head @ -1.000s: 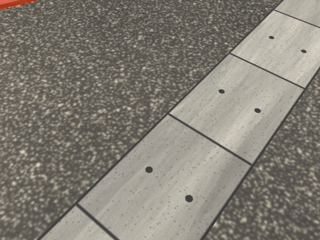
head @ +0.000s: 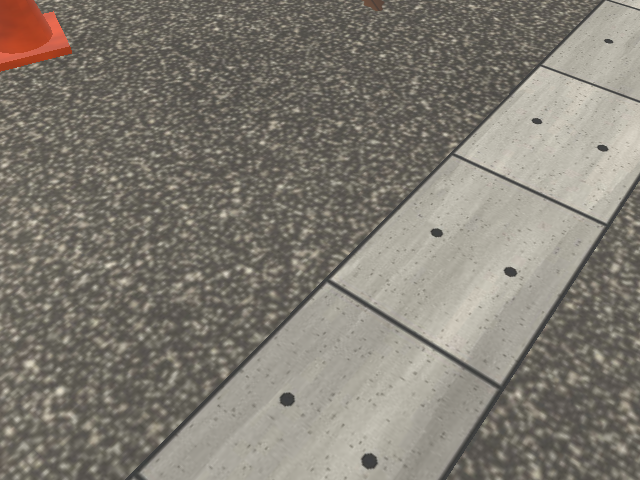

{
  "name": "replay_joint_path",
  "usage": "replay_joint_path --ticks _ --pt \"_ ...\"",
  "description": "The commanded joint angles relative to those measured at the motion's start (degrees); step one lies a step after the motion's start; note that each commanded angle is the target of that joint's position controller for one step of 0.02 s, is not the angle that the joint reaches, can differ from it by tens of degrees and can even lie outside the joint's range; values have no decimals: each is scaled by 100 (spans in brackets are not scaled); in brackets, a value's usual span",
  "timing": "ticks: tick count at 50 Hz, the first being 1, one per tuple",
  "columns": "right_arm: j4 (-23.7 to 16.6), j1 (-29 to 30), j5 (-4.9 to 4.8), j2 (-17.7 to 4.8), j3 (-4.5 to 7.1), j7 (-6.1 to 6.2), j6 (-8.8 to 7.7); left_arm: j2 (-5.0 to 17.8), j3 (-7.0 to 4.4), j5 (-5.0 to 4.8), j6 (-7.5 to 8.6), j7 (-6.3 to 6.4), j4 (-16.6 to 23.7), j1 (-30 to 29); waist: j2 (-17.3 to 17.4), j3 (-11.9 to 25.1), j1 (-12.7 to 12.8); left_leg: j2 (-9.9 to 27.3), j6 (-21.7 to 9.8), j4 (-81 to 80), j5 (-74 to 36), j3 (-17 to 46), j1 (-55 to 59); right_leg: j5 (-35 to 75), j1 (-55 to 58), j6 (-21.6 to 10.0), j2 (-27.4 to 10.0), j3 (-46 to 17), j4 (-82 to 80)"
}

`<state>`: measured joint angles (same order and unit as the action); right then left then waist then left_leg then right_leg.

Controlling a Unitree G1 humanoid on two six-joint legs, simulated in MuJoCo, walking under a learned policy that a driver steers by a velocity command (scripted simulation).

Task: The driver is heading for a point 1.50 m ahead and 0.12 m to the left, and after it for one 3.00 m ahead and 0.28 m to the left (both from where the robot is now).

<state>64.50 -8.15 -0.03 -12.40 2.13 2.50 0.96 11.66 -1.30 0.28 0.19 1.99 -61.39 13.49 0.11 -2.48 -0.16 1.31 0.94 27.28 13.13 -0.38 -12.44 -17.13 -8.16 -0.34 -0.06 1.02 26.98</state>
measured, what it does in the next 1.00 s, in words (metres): walks ahead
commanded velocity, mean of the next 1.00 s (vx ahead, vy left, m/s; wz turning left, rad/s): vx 0.16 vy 0.00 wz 0.00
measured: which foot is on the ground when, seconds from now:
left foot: down 0.00-1.00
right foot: down 0.00-0.72, up 0.74-1.00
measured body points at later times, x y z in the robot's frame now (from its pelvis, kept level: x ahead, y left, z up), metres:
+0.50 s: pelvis +0.00 +0.00 +0.00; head +0.01 +0.00 +0.45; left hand -0.01 +0.24 -0.16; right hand +0.02 -0.24 -0.16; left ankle +0.02 +0.13 -0.74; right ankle -0.03 -0.11 -0.74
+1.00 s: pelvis +0.15 +0.04 +0.00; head +0.16 +0.05 +0.45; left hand +0.31 +0.29 -0.12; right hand +0.05 -0.18 -0.14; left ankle +0.03 +0.13 -0.74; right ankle +0.28 -0.12 -0.68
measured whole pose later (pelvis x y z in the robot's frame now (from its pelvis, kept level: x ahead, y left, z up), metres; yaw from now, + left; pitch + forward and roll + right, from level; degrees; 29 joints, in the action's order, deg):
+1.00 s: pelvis +0.15 +0.04 +0.00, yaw +0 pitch +2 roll +0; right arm 64.3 -28.2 0.3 -9.2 0.5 0.5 -4.9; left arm 14.3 -3.4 -1.5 5.0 -0.9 -53.4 5.9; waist -1.9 0.7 -4.0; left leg -1.9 -2.6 12.0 16.8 -3.1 3.1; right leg -4.4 -38.7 -1.9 -5.9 1.1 49.6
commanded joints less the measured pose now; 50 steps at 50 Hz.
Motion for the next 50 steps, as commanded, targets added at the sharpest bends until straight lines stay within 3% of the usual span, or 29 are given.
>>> replay_joint_path --ticks 1,23,25,27,29,30,31,33,35,36,37,38,39,40,41,43,44,46,50 --pt "-100 -71 2 -572 76 19 -39 555 -82 0 38 22 89 258 -24 45 -7 84 -159 -334 -832 78 315 807 -493 -71 -177 -157 -580" --pt "51 -503 -8 -409 -2 35 -61 370 -17 -18 53 36 -82 695 -14 -61 -5 63 -166 -367 -658 78 176 608 -605 -72 -139 -119 -616" --pt "114 -652 -44 -386 6 47 -47 417 -47 -61 27 63 -147 853 -97 1 6 -159 -216 -172 814 -148 94 -897 -646 -192 -50 -88 -637" --pt "20 -572 -70 -442 42 51 -96 616 -122 -115 34 93 -38 843 -265 -451 62 -246 -340 142 2227 -210 -597 -2573 -988 -486 -297 -501 -815" --pt "-155 -330 -72 -224 5 -21 -273 844 -215 -177 147 66 -45 1178 -709 -673 222 -260 -348 886 1728 -341 -1264 -3143 -757 -897 -1022 -1548 -1304" --pt "-219 -280 -91 -120 -13 -83 -369 1007 -287 -195 202 50 -53 1247 -1058 -683 238 -215 -368 1506 1196 -403 -1489 -3222 -586 -1173 -1541 -2239 -1623" --pt "-283 -203 -115 -138 -7 -141 -446 1004 -306 -187 244 39 -14 1207 -1051 -779 221 -20 -463 1875 1138 -228 -1613 -3080 -681 -1342 -1843 -2622 -1783" --pt "-346 -326 -201 -125 0 -212 -560 926 -291 -190 314 -6 153 848 -966 -855 -22 127 -652 1460 1501 -129 -1445 -2516 -769 -1229 -1801 -2386 -1656" --pt "3 -1158 -191 -200 85 -221 -619 861 -275 -260 300 -51 320 409 -649 -635 -437 -229 -641 44 639 -496 318 -1673 -1461 -804 -1092 -1333 -1002" --pt "209 -1745 -140 -374 173 -214 -609 813 -257 -242 326 -64 418 251 -275 -406 -625 -93 -618 -128 346 -117 1167 -821 -1905 -604 -719 -825 -149" --pt "335 -2632 -136 -915 330 -187 -619 475 -164 -178 395 -90 567 104 1122 -16 -895 1059 -1037 -993 896 1756 2090 -300 -2791 -220 -52 113 2015" --pt "350 -3107 -85 -1267 355 -272 -698 262 -120 -212 509 -71 770 45 1877 243 -915 2099 -1766 -1828 1407 4062 2411 -1415 -3727 -160 360 -95 3522" --pt "215 -2536 -32 -885 215 -267 -785 440 -164 -320 582 -99 778 5 989 -149 -572 2249 -1810 -1771 1590 4025 2101 -1223 -4203 -292 -72 -582 4460" --pt "28 -2058 -48 -595 130 -281 -832 463 -160 -350 633 -161 754 13 599 -375 -384 1981 -1580 -1730 1404 3245 1894 -584 -4405 -431 -327 -645 4678" --pt "-96 -1735 -43 -529 81 -321 -833 505 -191 -293 668 -178 717 10 372 -401 -248 1693 -1360 -1794 968 2549 1720 -40 -4354 -489 -524 -535 4506" --pt "-157 -1682 -12 -272 -25 -341 -754 685 -304 -194 663 -216 726 -135 403 -389 -167 1236 -1034 -1844 -518 1455 1488 555 -3969 -446 -720 -346 3898" --pt "-133 -1855 6 -246 -47 -312 -711 577 -299 -192 624 -252 722 -142 495 -319 -168 1118 -1000 -1845 -1043 1146 1446 684 -3823 -380 -713 -219 3718" --pt "-134 -2054 27 -404 -45 -227 -658 378 -250 -170 549 -290 858 -479 424 -356 -197 1050 -1070 -1919 -1671 819 1342 939 -3831 -216 -689 -45 3237" --pt "-276 -2098 32 -696 -11 -114 -619 214 -111 -179 550 -336 1352 -1700 429 -597 -395 923 -1078 -2225 -1647 413 790 1739 -3210 -85 -402 257 1382"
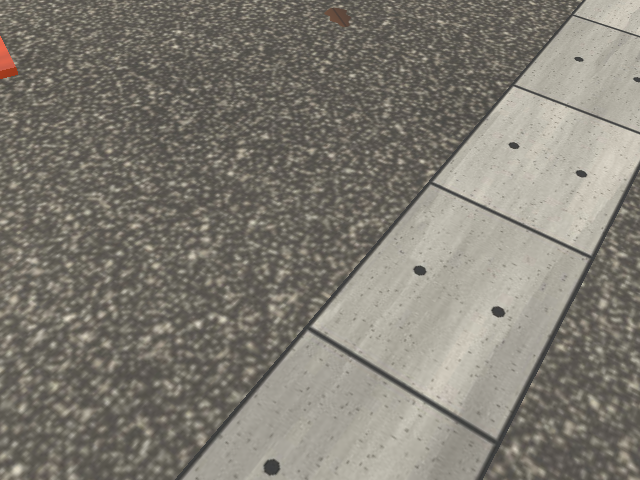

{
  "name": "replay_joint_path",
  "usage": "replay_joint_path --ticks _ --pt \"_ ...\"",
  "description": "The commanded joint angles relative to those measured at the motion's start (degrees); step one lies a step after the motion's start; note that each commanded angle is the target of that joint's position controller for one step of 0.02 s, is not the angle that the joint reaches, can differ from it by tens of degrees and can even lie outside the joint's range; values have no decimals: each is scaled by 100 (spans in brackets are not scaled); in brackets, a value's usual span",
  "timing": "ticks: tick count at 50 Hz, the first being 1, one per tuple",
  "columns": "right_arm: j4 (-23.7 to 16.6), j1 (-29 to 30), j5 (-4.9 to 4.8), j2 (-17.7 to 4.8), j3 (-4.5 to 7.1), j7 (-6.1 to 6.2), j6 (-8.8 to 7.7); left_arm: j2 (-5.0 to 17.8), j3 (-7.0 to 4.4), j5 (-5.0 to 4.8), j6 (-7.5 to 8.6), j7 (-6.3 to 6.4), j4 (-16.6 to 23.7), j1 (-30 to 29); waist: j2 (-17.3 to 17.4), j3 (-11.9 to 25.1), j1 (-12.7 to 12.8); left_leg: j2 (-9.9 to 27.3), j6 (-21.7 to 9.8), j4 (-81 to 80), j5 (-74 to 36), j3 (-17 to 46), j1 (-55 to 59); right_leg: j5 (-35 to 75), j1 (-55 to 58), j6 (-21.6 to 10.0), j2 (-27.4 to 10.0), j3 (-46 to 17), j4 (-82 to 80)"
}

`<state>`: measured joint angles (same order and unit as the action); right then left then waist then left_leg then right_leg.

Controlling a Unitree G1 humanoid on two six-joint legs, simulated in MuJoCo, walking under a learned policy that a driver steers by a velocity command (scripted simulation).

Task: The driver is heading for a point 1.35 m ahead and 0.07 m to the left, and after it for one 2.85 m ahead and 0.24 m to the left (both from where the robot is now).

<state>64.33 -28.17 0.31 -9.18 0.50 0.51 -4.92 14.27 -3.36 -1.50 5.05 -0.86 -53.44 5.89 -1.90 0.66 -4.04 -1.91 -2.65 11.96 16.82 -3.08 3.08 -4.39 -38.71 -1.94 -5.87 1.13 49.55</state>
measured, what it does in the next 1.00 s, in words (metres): walks ahead: right foot, then left foot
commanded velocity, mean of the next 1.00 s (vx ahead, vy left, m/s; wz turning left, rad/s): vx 0.49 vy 0.00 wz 0.00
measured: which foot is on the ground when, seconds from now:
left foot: down 0.00-0.18, up 0.20-0.72, down 0.74-1.00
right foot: up 0.00-0.16, down 0.18-0.76, up 0.78-1.00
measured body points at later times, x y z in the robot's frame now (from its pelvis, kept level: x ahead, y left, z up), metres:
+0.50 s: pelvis +0.30 -0.05 +0.00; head +0.31 -0.05 +0.45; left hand +0.29 +0.20 -0.14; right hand +0.45 -0.31 -0.11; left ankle +0.44 +0.13 -0.67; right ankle +0.27 -0.13 -0.74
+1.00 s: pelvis +0.59 +0.02 +0.01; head +0.61 +0.03 +0.46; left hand +0.72 +0.29 -0.12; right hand +0.61 -0.24 -0.13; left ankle +0.59 +0.10 -0.74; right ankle +0.68 -0.16 -0.66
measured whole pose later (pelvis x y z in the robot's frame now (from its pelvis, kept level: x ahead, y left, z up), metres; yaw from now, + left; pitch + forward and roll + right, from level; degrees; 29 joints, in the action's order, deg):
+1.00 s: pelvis +0.59 +0.02 +0.01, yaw +0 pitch +1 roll +1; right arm 56.7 -18.4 0.4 -12.8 3.1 -1.1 -5.8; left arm 15.5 -4.0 -0.7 4.5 0.7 -53.2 9.0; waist -2.3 0.0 -2.3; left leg -3.4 -4.3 15.6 8.7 -3.9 -8.3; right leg -8.5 -38.1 -1.6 -7.8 -2.0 56.6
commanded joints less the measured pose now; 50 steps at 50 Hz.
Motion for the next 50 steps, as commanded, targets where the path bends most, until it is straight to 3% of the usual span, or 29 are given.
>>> replay_joint_path --ticks 1,4,6,7,8,9,10,11,12,13,14,16,18,23,27,31,34,35,36,37,38,39,40,41,42,43,45,48,50 --pt "-243 -202 -27 -1069 174 94 -34 -4 103 -16 64 -77 623 -1102 674 -938 -35 1295 -738 -747 -1987 651 -739 563 -2 60 241 295 -1125" --pt "-190 -329 -116 -1085 226 104 -26 136 104 -49 85 -165 816 -1437 684 -1044 37 1536 -699 -639 -2320 565 -216 604 80 -139 287 193 -1676" --pt "-232 -201 -102 -1180 281 105 10 327 32 -39 123 -211 841 -1254 759 -770 293 1645 -581 -139 -3626 451 226 377 527 -333 443 226 -1865" --pt "-263 -126 -77 -1264 319 106 45 485 -47 -35 128 -206 768 -893 904 -426 521 1668 -517 346 -4736 400 398 200 1063 -433 620 321 -1796" --pt "-300 -12 -43 -1288 335 101 102 700 -171 -46 118 -181 548 -94 999 83 948 1553 -418 1282 -5637 257 340 84 2044 -574 828 439 -1753" --pt "-383 107 -19 -1244 308 84 128 948 -305 -59 82 -131 246 915 977 653 1417 1327 -244 2550 -5465 146 -373 141 3525 -762 705 264 -1746" --pt "-533 -98 39 -873 198 39 102 1391 -416 60 36 -62 44 1852 36 1497 1465 770 -49 4592 -3216 -24 -2133 -582 5482 -1244 -606 -1530 -1796" --pt "-481 -703 -49 -95 -9 -42 -59 1443 -368 141 43 -115 -34 1985 -1343 2389 1033 -242 140 6319 1442 706 -3598 -1736 6520 -2027 -1756 -4438 -2930" --pt "-591 -69 -223 -720 154 -72 -220 943 -235 86 74 -124 -18 1585 -870 1678 1111 81 -13 6925 1392 1189 -4192 -1954 5968 -1685 -1458 -4356 -3369" --pt "-801 502 -335 -999 230 -65 -305 704 -158 52 109 -119 82 999 -577 767 948 372 -105 6899 875 949 -4437 -1405 4987 -1427 -1301 -3315 -3451" --pt "-865 781 -299 -1021 253 -2 -333 567 -105 86 156 -144 176 504 55 430 720 681 -135 6584 318 854 -4124 -650 4025 -1282 -1121 -2601 -3594" --pt "-845 638 -189 -870 330 54 -192 258 -10 202 213 -201 126 239 0 189 311 1012 -158 6102 -110 848 -3451 -18 2933 -1156 -747 -1677 -3883" --pt "-869 562 -179 -673 333 73 -54 288 -3 172 223 -179 -12 416 -131 12 195 1104 -119 5698 -126 762 -3354 29 2537 -1230 -630 -1324 -4161" --pt "-1345 1796 -57 -823 387 69 -8 664 -62 166 175 52 -174 991 -8 -402 396 1192 182 4071 -1457 624 -4345 270 2711 -1209 -571 -915 -4450" --pt "-1572 2676 -97 -696 313 -30 -67 760 -74 90 128 116 -261 1434 -43 -470 685 870 210 2599 -2375 315 -4028 386 2966 -985 -385 -487 -4427" --pt "-1814 3288 -156 -736 266 -168 -103 794 -107 43 27 132 -450 1876 -62 -618 861 739 122 1975 -2104 315 -4211 454 3824 -954 -694 -513 -4102" --pt "-1893 3156 -173 -937 317 -258 -159 904 -170 39 -69 160 -471 1814 -202 -462 631 594 -105 1708 -1453 267 -3840 1296 4340 -808 -934 -564 -3610" --pt "-1813 2785 -170 -1083 387 -260 -174 957 -186 44 -98 163 -431 1680 -303 -214 392 412 -206 1655 -1283 115 -3234 2252 4361 -728 -877 -477 -3174" --pt "-1558 1947 -159 -1302 518 -239 -178 889 -157 59 -131 159 -390 1557 -277 277 -39 212 -359 1574 -1314 -45 -2114 3059 4175 -592 -613 -258 -2212" --pt "-1272 814 -105 -1691 660 -191 -171 697 -66 127 -134 156 -271 1541 4 1098 -450 785 -677 1792 -1378 586 -337 2363 3204 -397 -298 -16 -665" --pt "-1102 88 -19 -2290 806 -179 -133 -23 146 158 -16 85 -198 2248 1431 1994 -219 2280 -1642 1423 -538 3292 1983 -413 776 54 726 163 1695" --pt "-1095 69 -43 -1814 653 -195 -119 201 115 48 147 49 -285 2132 1541 2337 -286 2515 -1766 549 12 4671 2195 -2765 -39 -8 883 -721 2571" --pt "-1181 638 -93 -1479 545 -190 -134 703 -20 -111 241 30 -117 1554 1235 1389 -206 2302 -1400 502 98 3784 1465 -2489 -578 -136 503 -777 2889" --pt "-1335 1191 -82 -1261 471 -182 -133 754 -29 -131 269 57 -10 1151 801 827 -47 2079 -1197 388 -319 2932 535 -1923 -504 -186 165 -601 2691" --pt "-1384 1567 -35 -1074 409 -206 -139 709 -64 -52 239 104 9 962 495 404 135 1849 -1090 178 -789 2335 -337 -1507 -245 -168 -49 -501 2284" --pt "-1382 1732 16 -927 360 -225 -161 631 -104 8 154 137 -15 1043 575 224 348 1624 -976 -16 -1046 1897 -894 -1229 145 -163 -231 -537 1938" --pt "-1273 1634 18 -923 359 -243 -181 347 -83 36 2 152 -70 1257 663 116 505 1464 -1019 -288 -1355 1495 -1368 -1023 507 -108 -294 -467 1621" --pt "-1130 1315 8 -1188 419 -143 -195 374 -116 92 -66 176 123 793 508 -132 487 1461 -1107 -495 -1872 1172 -1344 -374 6 51 -343 -424 870" --pt "-1066 1129 -11 -1206 413 -72 -158 348 -120 123 -51 158 269 366 481 -210 394 1403 -1035 -534 -2008 986 -1175 239 -228 123 -318 -394 172"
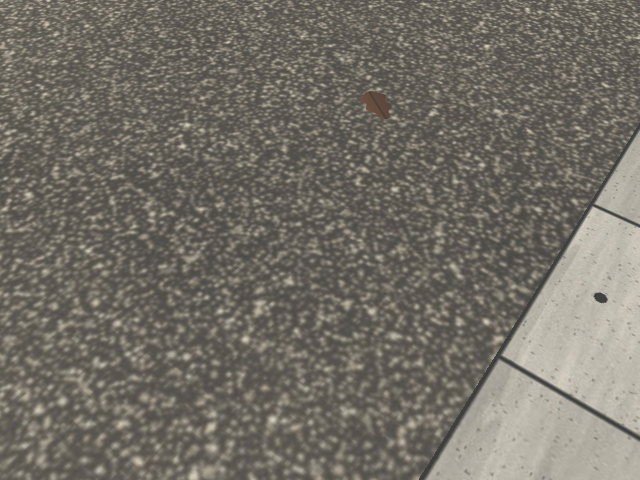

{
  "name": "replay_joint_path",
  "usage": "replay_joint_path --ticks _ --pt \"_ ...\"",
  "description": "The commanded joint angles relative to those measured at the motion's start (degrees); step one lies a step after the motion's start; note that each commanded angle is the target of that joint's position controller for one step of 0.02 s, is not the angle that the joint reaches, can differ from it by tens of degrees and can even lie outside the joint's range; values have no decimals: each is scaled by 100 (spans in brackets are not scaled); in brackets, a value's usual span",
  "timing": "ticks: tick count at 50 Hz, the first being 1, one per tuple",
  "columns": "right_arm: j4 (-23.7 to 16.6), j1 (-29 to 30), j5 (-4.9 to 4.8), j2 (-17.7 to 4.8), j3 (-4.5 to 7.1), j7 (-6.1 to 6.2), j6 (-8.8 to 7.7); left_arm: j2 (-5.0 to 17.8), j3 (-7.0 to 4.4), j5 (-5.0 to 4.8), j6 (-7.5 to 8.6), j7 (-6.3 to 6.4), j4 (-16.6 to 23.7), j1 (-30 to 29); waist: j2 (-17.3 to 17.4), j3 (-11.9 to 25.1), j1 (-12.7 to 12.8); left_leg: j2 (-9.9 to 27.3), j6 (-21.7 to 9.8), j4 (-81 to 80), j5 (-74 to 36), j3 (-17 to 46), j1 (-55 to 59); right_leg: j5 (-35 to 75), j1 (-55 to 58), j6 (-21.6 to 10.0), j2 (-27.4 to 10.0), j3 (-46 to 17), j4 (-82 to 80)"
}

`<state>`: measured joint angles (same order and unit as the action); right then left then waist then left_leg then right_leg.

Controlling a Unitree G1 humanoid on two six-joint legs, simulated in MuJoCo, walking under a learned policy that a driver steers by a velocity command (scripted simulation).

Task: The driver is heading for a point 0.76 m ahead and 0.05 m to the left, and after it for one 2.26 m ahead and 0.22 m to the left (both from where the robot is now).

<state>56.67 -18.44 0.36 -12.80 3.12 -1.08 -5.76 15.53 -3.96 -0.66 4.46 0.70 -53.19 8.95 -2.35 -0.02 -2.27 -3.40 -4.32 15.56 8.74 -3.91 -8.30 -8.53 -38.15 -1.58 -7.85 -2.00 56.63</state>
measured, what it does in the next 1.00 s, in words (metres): walks ahead: right foot, then left foot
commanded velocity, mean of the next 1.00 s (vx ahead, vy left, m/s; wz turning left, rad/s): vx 0.49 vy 0.00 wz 0.12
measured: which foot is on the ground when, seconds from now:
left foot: down 0.00-0.30, up 0.32-0.84, down 0.86-1.00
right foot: up 0.00-0.26, down 0.28-0.86, up 0.88-1.00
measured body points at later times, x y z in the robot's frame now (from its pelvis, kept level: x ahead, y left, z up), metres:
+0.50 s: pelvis +0.29 -0.07 +0.00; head +0.31 -0.08 +0.44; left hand +0.34 +0.19 -0.14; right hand +0.38 -0.34 -0.14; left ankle +0.29 +0.09 -0.66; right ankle +0.32 -0.15 -0.75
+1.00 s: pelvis +0.57 +0.01 -0.01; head +0.61 +0.02 +0.43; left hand +0.63 +0.29 -0.15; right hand +0.71 -0.24 -0.13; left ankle +0.62 +0.08 -0.75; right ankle +0.51 -0.15 -0.65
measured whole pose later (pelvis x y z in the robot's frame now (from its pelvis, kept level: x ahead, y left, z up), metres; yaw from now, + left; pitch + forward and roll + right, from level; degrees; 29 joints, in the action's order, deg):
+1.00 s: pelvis +0.57 +0.01 -0.01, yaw +9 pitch +2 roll +0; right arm 49.5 -11.1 -0.1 -14.7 4.4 -1.8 -4.1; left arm 15.2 -3.2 -0.3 7.0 0.5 -52.5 11.0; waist -0.9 -3.1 -0.6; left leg -5.1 -5.3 26.3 7.7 -0.2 -20.2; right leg -22.8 -25.7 -0.4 -2.3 -1.5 68.4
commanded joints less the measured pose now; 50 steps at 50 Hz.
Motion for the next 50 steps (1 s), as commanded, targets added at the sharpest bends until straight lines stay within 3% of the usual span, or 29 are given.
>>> replay_joint_path --ticks 1,5,8,10,12,13,14,15,16,17,18,19,20,22,24,28,32,37,39,40,41,42,43,44,45,46,47,48,50 --pt "-282 92 -28 -844 144 111 -58 185 -50 35 22 -18 297 -125 550 -176 171 1482 -806 -911 -1198 939 -8 957 -252 97 -76 -38 -914" --pt "-137 -315 -90 -918 152 157 -24 87 20 -15 64 -107 512 -932 554 -371 -95 1418 -684 -961 -945 689 242 1582 -12 86 176 196 -2067" --pt "24 -613 -114 -937 177 173 57 112 52 -48 100 -205 691 -1363 549 -532 -212 1658 -683 -734 -1042 713 874 1323 -217 -3 249 187 -2467" --pt "80 -645 -130 -985 215 199 118 181 48 -58 140 -279 794 -1468 587 -542 -150 1846 -626 -477 -1364 761 1261 933 -223 -136 288 172 -2645" --pt "61 -502 -134 -1071 254 215 170 355 -18 -64 172 -312 755 -1148 712 -314 97 1890 -510 -47 -2381 726 1422 512 415 -291 478 315 -2765" --pt "28 -363 -138 -1103 261 216 198 509 -103 -50 181 -303 627 -654 782 4 395 1774 -420 525 -3377 600 1364 444 1201 -403 688 501 -2830" --pt "-16 -285 -119 -978 210 212 224 778 -251 -35 177 -271 315 322 692 581 833 1454 -259 1638 -3746 372 971 576 2555 -577 789 553 -2826" --pt "-154 -368 -19 -800 116 212 221 1221 -373 37 163 -214 95 1397 34 1453 1123 1075 -48 3491 -2086 112 -323 653 4408 -961 -289 -709 -2667" --pt "-137 -1105 -38 6 -103 132 86 1493 -415 26 138 -252 -50 1708 -1493 2167 696 -36 294 5417 2017 360 -2584 -529 6206 -1866 -1487 -3512 -3423" --pt "-107 -690 -174 -583 22 105 -59 951 -252 -14 144 -252 -3 1607 -915 1995 902 201 172 6097 2431 1146 -3223 -1058 6084 -1638 -1342 -3834 -3844" --pt "-308 -125 -300 -876 103 91 -146 734 -185 -23 164 -227 90 1088 -686 1197 824 489 80 6169 1955 1026 -3588 -755 5358 -1385 -1190 -2966 -3927" --pt "-379 186 -286 -881 107 135 -170 617 -133 15 175 -224 210 590 -157 752 636 805 72 5916 1394 854 -3376 -95 4467 -1264 -1007 -2293 -4070" --pt "-394 335 -194 -847 154 173 -141 465 -93 76 188 -241 240 306 25 426 468 985 94 5586 1075 804 -3120 407 3720 -1218 -828 -1816 -4237" --pt "-348 82 -164 -611 167 187 11 271 -36 131 215 -265 173 234 -170 329 180 1180 103 5182 801 837 -2549 651 3070 -1177 -585 -1302 -4558" --pt "-377 138 -149 -482 162 203 113 423 -67 90 232 -220 76 395 -156 131 115 1253 188 4766 635 757 -2617 785 2809 -1244 -544 -993 -4809" --pt "-656 955 -65 -497 175 194 136 621 -107 72 184 -77 -45 734 -26 -133 266 1265 391 3523 -521 686 -3207 1005 2968 -1179 -465 -594 -5026" --pt "-828 1666 -114 -371 104 107 96 675 -105 23 147 -30 -152 1023 -100 -287 482 1013 388 2247 -1456 419 -2940 943 3104 -968 -266 -78 -5077" --pt "-1109 2261 -192 -418 43 -70 98 715 -154 17 63 -2 -385 1366 -83 -496 650 889 137 1718 -1114 405 -3175 1089 4110 -851 -684 234 -4812" --pt "-1204 2233 -196 -519 64 -149 90 792 -194 7 4 26 -370 1251 -143 -440 532 768 -47 1644 -604 329 -3022 1821 4433 -729 -819 390 -4460" --pt "-1201 2035 -181 -623 111 -173 90 867 -218 1 -21 42 -320 1119 -229 -266 385 608 -150 1645 -355 178 -2614 2756 4487 -649 -814 510 -4107" --pt "-1110 1572 -160 -763 198 -180 99 921 -233 -4 -60 61 -272 995 -288 63 112 381 -261 1609 -265 -23 -1898 3759 4460 -544 -735 676 -3467" --pt "-850 696 -153 -1000 355 -167 115 854 -203 16 -108 87 -209 937 -162 538 -288 105 -406 1469 -385 -153 -730 4225 4156 -376 -474 937 -2338" --pt "-670 -269 -136 -1474 529 -104 143 746 -130 110 -107 122 -44 1000 478 1153 -590 872 -761 1484 -465 1119 978 2860 2815 -139 -205 1104 -539" --pt "-631 -514 -171 -1929 600 -108 139 -69 140 218 68 1 140 1544 1907 1729 -106 2181 -1853 727 588 4274 2896 -1669 296 243 1048 715 1458" --pt "-641 -641 -165 -1423 448 -103 135 394 55 8 296 -85 121 1150 1420 1962 -370 2235 -1785 120 1224 4929 3163 -2304 -447 116 961 -290 2137" --pt "-775 -186 -110 -1208 389 -73 101 684 -17 -162 433 -116 316 603 1230 1139 -363 2079 -1531 135 305 4110 2537 -1924 -865 6 704 -321 2207" --pt "-953 299 -74 -1089 344 -59 77 706 -17 -119 483 -75 368 339 580 780 -178 1868 -1377 189 -916 3346 1683 -1493 -599 -9 462 -283 1916" --pt "-1072 671 -38 -943 298 -60 80 748 -81 20 452 -15 364 236 230 480 43 1693 -1277 206 -2192 2716 796 -1325 -181 63 308 -232 1501" --pt "-1167 827 14 -864 259 -28 105 691 -140 110 264 53 453 374 277 452 359 1491 -1241 159 -3395 2188 -62 -1319 514 189 219 -232 1045"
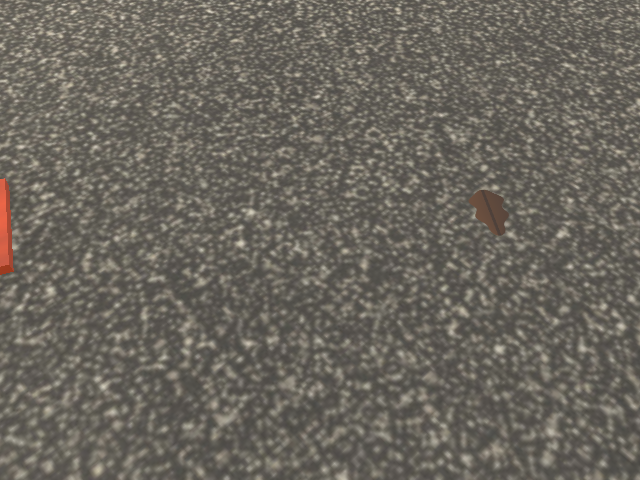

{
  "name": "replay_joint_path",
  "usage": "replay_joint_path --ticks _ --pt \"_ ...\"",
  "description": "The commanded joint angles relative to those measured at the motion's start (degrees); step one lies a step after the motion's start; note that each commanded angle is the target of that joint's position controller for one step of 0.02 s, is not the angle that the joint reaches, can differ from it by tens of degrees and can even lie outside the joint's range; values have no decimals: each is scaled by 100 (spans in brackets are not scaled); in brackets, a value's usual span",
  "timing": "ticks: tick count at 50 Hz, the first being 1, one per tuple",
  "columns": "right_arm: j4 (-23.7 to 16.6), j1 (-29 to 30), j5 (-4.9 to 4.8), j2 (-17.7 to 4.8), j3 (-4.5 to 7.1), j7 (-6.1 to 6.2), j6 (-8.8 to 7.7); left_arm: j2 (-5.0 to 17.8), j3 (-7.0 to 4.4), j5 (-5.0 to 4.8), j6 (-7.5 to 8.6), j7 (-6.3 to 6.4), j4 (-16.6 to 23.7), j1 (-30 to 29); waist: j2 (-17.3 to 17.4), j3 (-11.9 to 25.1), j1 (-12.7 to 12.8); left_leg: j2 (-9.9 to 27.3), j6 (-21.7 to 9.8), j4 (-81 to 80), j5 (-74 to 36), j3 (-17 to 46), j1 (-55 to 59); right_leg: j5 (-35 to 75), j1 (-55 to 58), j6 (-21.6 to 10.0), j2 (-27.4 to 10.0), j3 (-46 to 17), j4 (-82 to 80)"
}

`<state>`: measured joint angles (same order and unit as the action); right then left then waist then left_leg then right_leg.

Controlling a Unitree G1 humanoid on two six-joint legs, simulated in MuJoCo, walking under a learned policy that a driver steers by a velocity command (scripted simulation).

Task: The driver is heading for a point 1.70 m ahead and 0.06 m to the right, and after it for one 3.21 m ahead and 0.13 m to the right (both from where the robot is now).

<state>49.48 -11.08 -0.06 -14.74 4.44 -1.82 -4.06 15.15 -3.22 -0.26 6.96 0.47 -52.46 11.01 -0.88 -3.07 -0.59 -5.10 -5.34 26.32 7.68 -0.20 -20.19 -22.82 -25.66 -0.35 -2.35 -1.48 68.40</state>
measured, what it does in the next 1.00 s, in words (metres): walks ahead: right foot, then left foot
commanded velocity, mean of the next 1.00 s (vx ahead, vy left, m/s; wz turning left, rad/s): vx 0.08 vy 0.00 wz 0.24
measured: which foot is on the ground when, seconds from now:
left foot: down 0.00-0.34, up 0.36-0.64, down 0.66-1.00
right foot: up 0.00-0.32, down 0.34-1.00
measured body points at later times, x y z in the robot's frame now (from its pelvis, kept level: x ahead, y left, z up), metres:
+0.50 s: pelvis +0.16 -0.03 +0.00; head +0.20 -0.03 +0.45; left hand +0.25 +0.27 -0.10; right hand +0.35 -0.28 -0.12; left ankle +0.07 +0.09 -0.66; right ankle +0.26 -0.11 -0.74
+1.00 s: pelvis +0.18 +0.01 +0.00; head +0.19 +0.02 +0.45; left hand +0.21 +0.30 -0.13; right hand +0.33 -0.22 -0.13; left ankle +0.13 +0.12 -0.74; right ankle +0.26 -0.12 -0.74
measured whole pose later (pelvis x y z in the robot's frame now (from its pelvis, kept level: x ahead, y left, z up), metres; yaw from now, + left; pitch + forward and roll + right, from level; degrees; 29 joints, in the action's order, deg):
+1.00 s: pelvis +0.18 +0.01 +0.00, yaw +13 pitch -1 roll +0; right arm 48.9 -13.5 0.4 -13.0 2.0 2.1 -0.5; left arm 15.4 -2.7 -0.2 0.2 0.9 -53.4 10.5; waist -0.6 -1.6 1.3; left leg -1.1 -0.7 31.2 19.8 0.7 -10.8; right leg -12.4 -18.2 1.9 -0.7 -3.6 31.3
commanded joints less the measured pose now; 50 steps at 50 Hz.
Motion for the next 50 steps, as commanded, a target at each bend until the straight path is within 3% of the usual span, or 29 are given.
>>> replay_joint_path --ticks 1,4,7,11,15,16,17,18,19,20,21,22,25,27,29,32,33,34,35,36,37,41,46,48,50 --pt "-458 60 43 -758 145 73 -57 606 -206 82 -75 105 412 222 182 736 260 1595 -1144 -932 -3629 1626 895 169 -632 149 -297 -231 -427" --pt "-470 -141 -12 -1057 237 197 9 466 -181 120 -231 178 606 -92 362 767 232 1352 -1021 -875 -3972 1302 633 919 -613 327 -31 -101 -1484" --pt "-493 -273 -108 -1026 243 312 172 409 -146 87 -286 145 786 -606 554 907 43 1093 -653 -709 -3388 1238 641 1877 -363 355 216 -130 -2546" --pt "-506 -421 -106 -1012 249 416 340 482 -131 52 -305 65 1029 -1191 678 819 -147 1130 -459 -433 -2431 1749 965 2053 -353 385 388 -320 -3347" --pt "-701 -160 -79 -899 210 471 399 733 -195 77 -182 8 984 -864 834 820 73 1133 -391 181 -1869 2346 1342 1829 96 203 371 -414 -4203" --pt "-753 -115 -71 -810 168 468 397 778 -207 117 -130 8 936 -637 754 899 210 922 -225 512 -1642 2269 1200 2643 703 40 218 -390 -4693" --pt "-852 -220 29 -556 78 456 361 1064 -253 230 -112 51 945 -402 219 1322 186 540 17 1358 -909 1897 700 4298 1780 -316 -602 -999 -4552" --pt "-771 -1075 33 -356 30 449 320 1237 -259 342 -192 94 968 -334 -1104 1703 -194 -292 381 2597 2558 1289 -493 6546 3101 -1361 -1762 -2259 -4241" --pt "-740 -1302 -17 -738 64 423 329 939 -222 204 -290 76 876 -73 -1480 2032 -126 -149 626 3505 3585 1059 -1080 5728 3238 -1941 -2422 -3320 -4454" --pt "-678 -966 -51 -1145 173 432 400 709 -153 90 -317 52 988 -208 -775 1672 53 27 788 4119 3241 1117 -1254 4777 2936 -1800 -2040 -3007 -4536" --pt "-690 -613 -58 -1156 201 468 507 655 -123 90 -369 40 1007 -361 -440 1372 85 107 896 4383 2845 999 -1359 4142 2570 -1519 -1680 -2422 -4559" --pt "-688 -488 -40 -1090 202 495 610 631 -89 89 -417 29 1037 -529 -341 1113 66 175 961 4390 2594 963 -1290 3632 2098 -1390 -1455 -2084 -4708" --pt "-688 -544 -52 -623 76 454 666 651 -64 152 -544 19 982 -865 -687 800 -148 335 1002 3240 2065 476 -439 2675 1112 -1136 -805 -1187 -5070" --pt "-670 -429 -27 -434 -13 438 612 669 -76 126 -584 38 902 -790 -895 897 -32 419 1003 2225 1955 242 25 2644 1128 -1144 -704 -997 -5090" --pt "-664 -296 -30 -495 -24 412 579 787 -105 95 -602 55 812 -573 -965 1009 103 472 938 1469 1570 212 316 2400 1321 -1213 -840 -1146 -5060" --pt "-494 -489 -11 -576 10 356 566 780 -72 15 -632 63 742 -499 -820 892 -67 379 636 -48 468 28 1142 1379 976 -959 -754 -1115 -4955" --pt "-545 -410 56 -704 22 351 569 704 -38 4 -608 50 664 -308 -658 813 -48 572 456 -283 186 266 1457 898 644 -658 -649 -1048 -4925" --pt "-625 -410 144 -990 56 376 573 570 11 83 -560 12 676 -256 -93 794 44 1243 184 -424 -71 971 1697 503 246 -315 -396 -719 -4477" --pt "-517 -225 152 -1061 60 348 567 265 56 117 -514 -13 714 -166 1014 686 368 1525 -150 -584 677 1256 792 388 636 2 169 -7 -4285" --pt "-616 36 168 -627 -49 294 502 405 44 184 -511 -3 678 -416 924 447 237 1409 -137 -841 1565 1267 210 785 1116 170 145 -8 -4202" --pt "-569 71 208 -480 -100 275 435 449 20 172 -516 2 636 -485 865 292 227 1227 47 -882 1933 1125 42 1075 1266 188 135 -33 -4225" --pt "-367 -218 108 -592 -102 286 255 533 -15 110 -560 63 369 -213 597 71 213 941 321 -662 1282 832 54 1440 1392 81 38 -156 -4239" --pt "-255 -388 69 -643 -79 349 254 557 -32 47 -564 57 169 -260 267 162 87 838 296 -378 545 623 539 1889 1186 66 71 -181 -4120" --pt "-283 -450 37 -885 22 428 300 686 -76 -8 -587 68 286 -475 309 188 -2 979 173 -295 170 684 804 2027 761 32 174 -161 -3801" --pt "-303 -553 23 -988 96 512 362 694 -105 -40 -624 62 383 -518 484 222 -52 1336 -68 -277 -399 885 994 1912 377 27 243 -133 -3427"
Velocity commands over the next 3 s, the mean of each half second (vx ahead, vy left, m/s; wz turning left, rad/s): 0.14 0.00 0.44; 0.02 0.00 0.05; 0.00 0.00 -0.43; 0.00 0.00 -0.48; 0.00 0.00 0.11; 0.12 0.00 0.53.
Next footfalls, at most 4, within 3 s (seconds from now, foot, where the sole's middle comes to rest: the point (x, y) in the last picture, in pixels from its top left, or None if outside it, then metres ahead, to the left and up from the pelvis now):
0.34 right None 0.30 -0.10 -0.77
0.66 left None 0.17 0.12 -0.77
1.64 left None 0.28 0.13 -0.77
2.04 right None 0.20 -0.13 -0.77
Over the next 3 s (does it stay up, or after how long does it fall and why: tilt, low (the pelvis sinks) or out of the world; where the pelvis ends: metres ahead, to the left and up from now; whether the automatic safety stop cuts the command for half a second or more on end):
stays up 0.25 -0.01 0.00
